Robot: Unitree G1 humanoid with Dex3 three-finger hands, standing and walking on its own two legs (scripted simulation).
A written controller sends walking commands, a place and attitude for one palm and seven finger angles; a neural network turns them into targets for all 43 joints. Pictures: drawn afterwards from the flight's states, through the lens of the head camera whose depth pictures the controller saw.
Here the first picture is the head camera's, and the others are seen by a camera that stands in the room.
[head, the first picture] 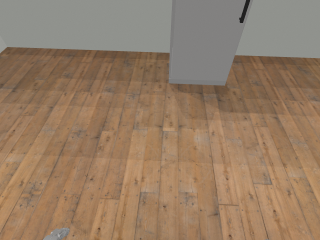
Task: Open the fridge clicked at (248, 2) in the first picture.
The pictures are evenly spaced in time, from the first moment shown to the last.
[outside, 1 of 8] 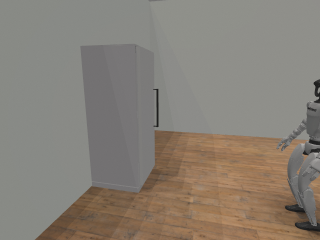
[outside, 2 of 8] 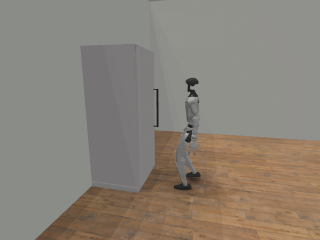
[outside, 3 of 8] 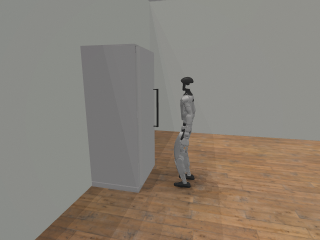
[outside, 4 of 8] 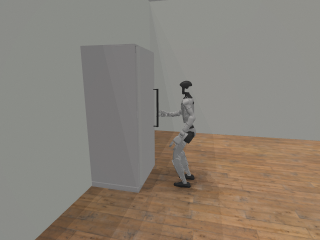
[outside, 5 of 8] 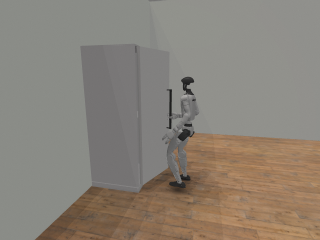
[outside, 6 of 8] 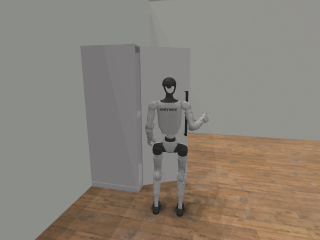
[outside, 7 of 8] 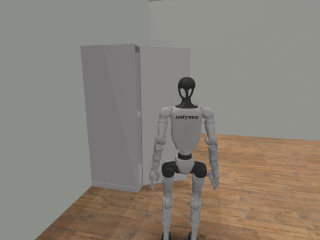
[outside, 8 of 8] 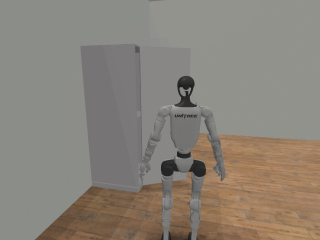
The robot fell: no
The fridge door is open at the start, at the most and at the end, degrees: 0 68 62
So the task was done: yes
